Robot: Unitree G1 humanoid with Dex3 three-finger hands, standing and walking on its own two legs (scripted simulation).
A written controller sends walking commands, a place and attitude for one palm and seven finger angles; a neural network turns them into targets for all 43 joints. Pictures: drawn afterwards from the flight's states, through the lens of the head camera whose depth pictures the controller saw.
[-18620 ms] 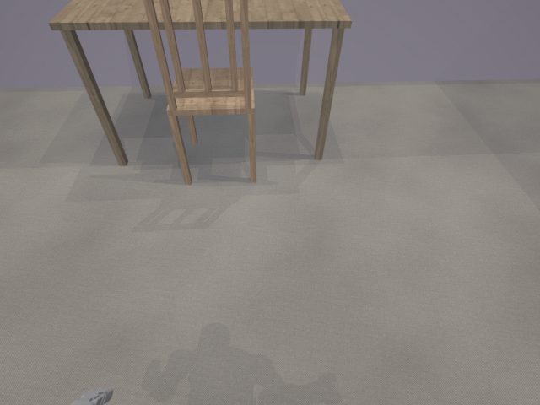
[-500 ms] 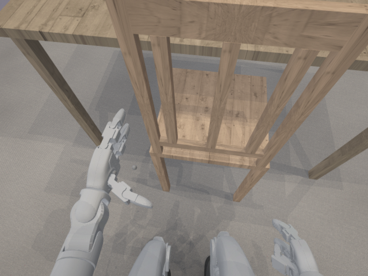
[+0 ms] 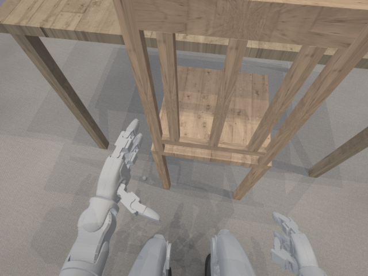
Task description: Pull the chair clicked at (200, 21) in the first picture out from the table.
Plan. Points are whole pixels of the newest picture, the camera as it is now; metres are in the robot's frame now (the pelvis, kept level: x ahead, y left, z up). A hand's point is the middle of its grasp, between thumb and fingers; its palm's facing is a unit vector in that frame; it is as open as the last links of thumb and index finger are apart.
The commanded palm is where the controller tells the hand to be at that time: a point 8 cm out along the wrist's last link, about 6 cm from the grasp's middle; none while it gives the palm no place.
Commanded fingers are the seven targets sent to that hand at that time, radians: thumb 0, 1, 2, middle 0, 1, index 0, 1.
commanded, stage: aim the fingers beside a spindle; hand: left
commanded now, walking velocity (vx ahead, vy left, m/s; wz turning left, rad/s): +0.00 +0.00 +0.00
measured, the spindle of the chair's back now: (222, 106) +0.46 -0.07 +0.06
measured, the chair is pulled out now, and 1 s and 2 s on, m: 0.00 0.00 0.00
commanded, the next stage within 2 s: push the fingers through the gap in 1.40 s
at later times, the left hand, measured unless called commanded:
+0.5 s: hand (134, 164) +0.33 +0.11 +0.04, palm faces -0.12 -0.99 -0.05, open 16.9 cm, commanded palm +0.31 +0.16 +0.02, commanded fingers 0.00 -0.50 0.30 -0.06 -0.08 -0.06 -0.08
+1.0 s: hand (151, 182) +0.30 +0.08 +0.01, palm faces -0.24 -0.97 +0.00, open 16.9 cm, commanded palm +0.31 +0.15 +0.03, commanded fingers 0.00 -0.50 0.30 -0.06 -0.08 -0.06 -0.08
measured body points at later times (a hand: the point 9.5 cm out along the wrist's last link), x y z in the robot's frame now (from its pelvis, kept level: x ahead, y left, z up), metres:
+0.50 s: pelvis +0.00 +0.00 +0.00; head +0.12 -0.01 +0.43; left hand +0.33 +0.17 +0.04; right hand +0.18 -0.24 -0.11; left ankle +0.01 +0.11 -0.62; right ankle +0.05 -0.11 -0.62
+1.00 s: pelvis +0.00 -0.01 +0.00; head +0.12 -0.02 +0.43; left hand +0.31 +0.13 +0.02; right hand +0.18 -0.25 -0.10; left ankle +0.01 +0.11 -0.62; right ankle +0.05 -0.11 -0.62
